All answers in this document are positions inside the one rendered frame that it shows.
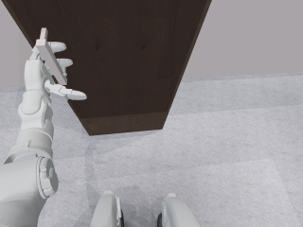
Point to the handle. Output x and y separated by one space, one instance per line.
49 57

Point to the cupboard door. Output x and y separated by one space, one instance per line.
127 55

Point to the left robot forearm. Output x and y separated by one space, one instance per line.
36 133

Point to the left robot thigh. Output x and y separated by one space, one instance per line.
107 211

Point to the robot left upper arm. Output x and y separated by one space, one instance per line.
24 188

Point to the left robot hand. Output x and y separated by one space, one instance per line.
37 74

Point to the robot right shin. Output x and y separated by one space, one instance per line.
164 223

